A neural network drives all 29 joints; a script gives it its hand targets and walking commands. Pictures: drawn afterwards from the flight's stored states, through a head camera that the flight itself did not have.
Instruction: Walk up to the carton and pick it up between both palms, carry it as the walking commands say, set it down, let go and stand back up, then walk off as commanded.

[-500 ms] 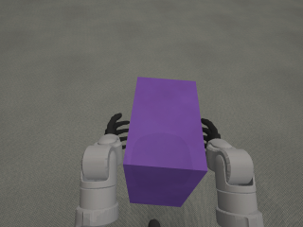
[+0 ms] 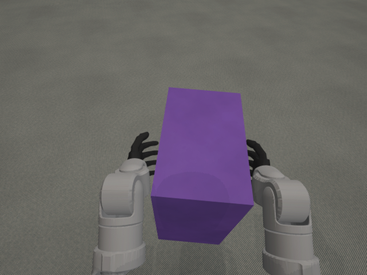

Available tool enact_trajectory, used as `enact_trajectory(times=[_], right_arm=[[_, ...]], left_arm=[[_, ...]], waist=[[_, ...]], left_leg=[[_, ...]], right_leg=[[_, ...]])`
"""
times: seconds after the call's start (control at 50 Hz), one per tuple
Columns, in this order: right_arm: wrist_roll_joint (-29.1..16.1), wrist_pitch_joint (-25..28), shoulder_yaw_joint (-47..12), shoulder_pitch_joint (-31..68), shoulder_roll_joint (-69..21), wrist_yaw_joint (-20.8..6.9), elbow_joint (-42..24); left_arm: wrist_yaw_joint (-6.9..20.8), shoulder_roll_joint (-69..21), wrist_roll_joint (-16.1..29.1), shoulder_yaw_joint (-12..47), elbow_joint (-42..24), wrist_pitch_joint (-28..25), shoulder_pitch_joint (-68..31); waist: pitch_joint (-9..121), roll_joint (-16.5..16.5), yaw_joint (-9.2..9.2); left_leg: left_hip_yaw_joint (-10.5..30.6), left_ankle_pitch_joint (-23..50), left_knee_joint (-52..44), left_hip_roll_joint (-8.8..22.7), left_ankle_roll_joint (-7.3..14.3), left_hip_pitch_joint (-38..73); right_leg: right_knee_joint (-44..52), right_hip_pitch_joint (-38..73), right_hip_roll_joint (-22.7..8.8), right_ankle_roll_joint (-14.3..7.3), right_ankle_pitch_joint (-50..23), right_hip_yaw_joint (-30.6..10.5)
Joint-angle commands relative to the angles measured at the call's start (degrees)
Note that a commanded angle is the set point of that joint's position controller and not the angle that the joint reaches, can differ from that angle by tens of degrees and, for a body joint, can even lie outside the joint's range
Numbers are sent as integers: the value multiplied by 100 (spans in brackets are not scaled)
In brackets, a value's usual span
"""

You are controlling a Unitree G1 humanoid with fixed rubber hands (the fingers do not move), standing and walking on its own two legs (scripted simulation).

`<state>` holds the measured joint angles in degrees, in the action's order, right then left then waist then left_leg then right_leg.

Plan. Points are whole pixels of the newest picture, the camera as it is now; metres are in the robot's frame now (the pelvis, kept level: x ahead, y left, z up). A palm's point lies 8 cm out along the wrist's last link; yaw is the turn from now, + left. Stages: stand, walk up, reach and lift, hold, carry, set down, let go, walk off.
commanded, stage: carry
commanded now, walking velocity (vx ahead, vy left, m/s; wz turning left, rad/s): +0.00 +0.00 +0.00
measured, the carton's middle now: (195, 172) +0.34 +0.01 +0.04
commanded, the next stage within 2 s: none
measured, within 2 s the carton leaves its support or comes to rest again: neither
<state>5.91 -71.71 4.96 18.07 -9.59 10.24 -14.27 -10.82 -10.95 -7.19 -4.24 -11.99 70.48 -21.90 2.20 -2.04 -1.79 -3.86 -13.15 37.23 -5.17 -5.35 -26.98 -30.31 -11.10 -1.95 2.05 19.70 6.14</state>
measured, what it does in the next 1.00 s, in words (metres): steps to the left: left foot, then right foot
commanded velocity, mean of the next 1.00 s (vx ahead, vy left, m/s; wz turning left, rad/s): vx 0.00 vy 0.00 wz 0.00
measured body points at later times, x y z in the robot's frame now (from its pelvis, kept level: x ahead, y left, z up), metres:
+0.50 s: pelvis -0.07 +0.12 +0.02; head -0.03 +0.15 +0.47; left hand +0.24 +0.27 +0.05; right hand +0.25 +0.03 +0.05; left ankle -0.08 +0.16 -0.66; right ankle -0.10 -0.02 -0.71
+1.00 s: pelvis -0.11 +0.20 +0.02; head -0.06 +0.22 +0.47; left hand +0.21 +0.34 +0.08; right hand +0.20 +0.09 +0.08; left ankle -0.02 +0.25 -0.72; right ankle -0.17 +0.05 -0.70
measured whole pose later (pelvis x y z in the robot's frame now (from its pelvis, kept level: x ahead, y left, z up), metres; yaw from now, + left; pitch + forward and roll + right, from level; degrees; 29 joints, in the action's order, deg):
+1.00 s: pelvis -0.11 +0.20 +0.02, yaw +1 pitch +3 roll -3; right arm 5.7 -66.9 2.1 16.7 -9.2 10.0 -11.3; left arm -10.9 -9.9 -6.4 -4.7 -11.8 66.0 -19.3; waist -2.1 0.6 -1.2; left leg -2.4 -3.6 22.4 -1.6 4.9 -22.3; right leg -34.1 -14.1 -0.8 3.1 26.9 2.6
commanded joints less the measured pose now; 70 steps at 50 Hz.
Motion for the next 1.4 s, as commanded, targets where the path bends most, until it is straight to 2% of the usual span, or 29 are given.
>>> enact_trajectory(times=[0.0,0.02,0.06,0.08,0.1,0.12,0.14,0.16,0.18,0.2,0.22,0.24,0.28,0.32,0.34,0.36,0.38,0.4,0.42,0.44,0.48,0.56,0.6,0.62,0.72,0.78,0.96,1.14,1.38], right_arm=[[-2315,140,-3577,3047,-5682,-1442,-245],[-2375,195,-3551,3323,-5766,-1470,-220],[-2239,323,-3247,3823,-5920,-1547,-195],[-2291,380,-3061,4132,-5898,-1580,-352],[-2665,356,-3238,4421,-5914,-1573,-311],[-2273,353,-2881,4110,-5479,-1486,-272],[-685,959,-858,2850,-4546,-1515,3022],[-757,1494,-1220,3122,-4681,-1427,2188],[-2443,1193,-3473,4079,-5520,-1348,-1398],[-2601,969,-3773,3988,-5868,-1388,-1258],[-1695,1217,-2541,3477,-5481,-1435,873],[1592,2382,1610,2018,-3998,-1464,7554],[-2645,2211,-4207,3405,-5586,-1211,-2147],[-1923,1842,-2938,3336,-5738,-1382,172],[-1603,1756,-2574,3148,-5785,-1348,758],[-2163,1530,-3318,3138,-5874,-1316,-702],[-2276,1389,-3443,2807,-5747,-1307,-1048],[-1215,1700,-2164,2441,-5035,-1289,926],[-649,2021,-1454,2597,-4597,-1247,1724],[-787,2292,-1680,3016,-4412,-1182,781],[-2500,1820,-4066,3293,-5194,-1081,-2512],[-1986,851,-3707,1641,-5691,-1158,-621],[-2131,616,-3672,1522,-5364,-1316,-547],[-2198,589,-3629,1695,-5348,-1355,-456],[-1546,1002,-2637,2888,-5309,-1516,656],[-2324,961,-3412,3841,-5741,-1461,-1396],[-1770,827,-3071,2569,-5410,-1314,-350],[-2377,607,-4064,3848,-5931,-1307,-1323],[-2198,337,-3535,3598,-5823,-1323,-410]], left_arm=[[1531,-5740,2052,3210,539,70,-1849],[1552,-5742,2064,3236,448,-13,-2191],[1478,-5963,2034,3135,150,-193,-2759],[1419,-6238,2270,3252,-185,-311,-2971],[1404,-6234,2578,3529,-99,-397,-3129],[1407,-6044,2391,3279,123,-290,-3125],[1428,-5190,722,1442,3398,-759,-2190],[1389,-5235,1022,1727,2306,-1241,-2903],[1354,-6123,2676,3779,-1103,-939,-3723],[1456,-6172,2602,3896,-983,-690,-3352],[1483,-5618,1545,2460,1192,-1010,-2755],[1458,-3895,-1876,-1585,7656,-2211,-1275],[1267,-5575,2553,3862,-2016,-2012,-3207],[1464,-5931,2316,3577,-206,-1649,-3440],[1414,-5993,2052,3353,276,-1527,-3388],[1350,-6168,2644,4129,-1019,-1239,-3303],[1335,-6007,2663,4199,-1190,-1037,-2734],[1392,-5454,1662,2891,841,-1353,-2233],[1432,-5105,1037,2036,2116,-1771,-1970],[1364,-4923,1104,1969,1576,-2002,-2195],[1379,-5518,2805,3892,-1977,-1412,-2597],[1475,-5294,2211,3479,-424,-606,-1163],[1536,-5273,2031,3308,106,-389,-441],[1551,-5248,2118,3354,-40,-368,-939],[1627,-5463,1709,2798,832,-831,-2376],[1502,-6054,2677,3876,-1299,-787,-3568],[1496,-5591,2013,3163,123,-567,-1943],[1667,-5849,2491,3390,-615,-392,-2723],[1632,-5724,2318,3118,56,-179,-2533]], waist=[[1870,-980,46],[1552,-1135,18],[1211,-1642,-313],[2184,2245,-366],[2426,3344,17],[2142,1193,194],[1894,852,261],[1859,489,331],[1824,-122,508],[1517,-783,382],[1402,-1527,153],[1550,-1834,21],[1563,-1338,164],[1026,-820,157],[1022,-1414,133],[1247,-1861,56],[1686,-1552,-159],[2680,425,-334],[3322,3183,-105],[2980,1975,-5],[2490,502,116],[2493,1204,257],[2611,-973,151],[2619,-757,123],[1856,-918,80],[2144,-847,141],[2993,-579,85],[2091,938,179],[2448,323,164]], left_leg=[[2527,3607,-2358,2104,112,2056],[2163,2627,-2949,1729,-842,1346],[-503,2734,-2470,-300,-4479,-520],[-720,-150,3170,-938,-4294,975],[1915,-2793,5688,1166,-1625,1021],[1964,-2200,4709,1050,-314,1346],[1445,-1798,3195,929,116,949],[1344,-1647,282,1120,288,-184],[976,-105,-1830,1000,410,747],[986,1009,-1767,1006,367,1660],[1439,4091,-1158,1394,134,2155],[2391,5554,-1314,2046,326,2197],[2431,5566,-1592,2065,-297,2239],[2094,4204,-2384,1391,-1250,1301],[1557,5152,-2572,1148,-2165,1155],[662,6823,-2093,864,-3044,1112],[-382,8727,-464,222,-3662,1511],[-194,7417,2855,0,-3032,2250],[1011,-1066,4302,499,-1242,1282],[1495,-2517,3626,649,-258,-271],[824,-2306,1130,735,418,-530],[30,1329,-1411,814,613,1834],[2072,6680,-1146,2499,1137,3389],[1853,6648,-884,2531,1238,2855],[1663,1138,-2078,1721,617,2045],[1572,309,-2423,1574,549,2154],[1219,2472,-1621,1463,991,2757],[396,181,-1357,862,890,1426],[725,1484,-1333,1231,1014,2002]], right_leg=[[-1480,-777,310,101,2188,-131],[-1137,-308,499,-51,2461,68],[1376,2472,385,-713,2686,1275],[2388,1184,-1656,-1654,1000,-538],[754,-1475,-2851,-1563,-1002,-1440],[807,-1679,-2233,-1106,-138,-1384],[654,-1084,-1867,-782,-280,-1116],[-554,435,-1437,-347,-1766,-488],[-1824,205,-1022,-120,-2477,-179],[-2178,-848,-522,-40,-222,-85],[-2219,-1561,-201,17,1696,-206],[-2291,-1843,-90,147,2417,-842],[-2694,-1836,269,122,1963,-919],[-2829,-1297,495,96,1335,-463],[-2170,-624,708,73,1697,-63],[-1165,222,824,-47,2044,272],[459,934,761,-335,1813,837],[1502,1116,-209,-802,-345,169],[551,1522,-1562,-1199,-3831,-1501],[-105,1998,-1748,-1279,-4771,-1898],[-107,1512,-1418,-986,-5009,-1556],[-1029,525,-814,-350,-3301,-398],[-1988,-1563,-23,244,2120,-291],[-1830,-1066,-133,84,2482,-594],[-1551,-966,164,-183,1102,-473],[-1427,-827,297,-195,840,-250],[465,319,144,-290,-65,-484],[964,-255,-688,-773,561,-1040],[112,-313,-374,-478,-510,-726]])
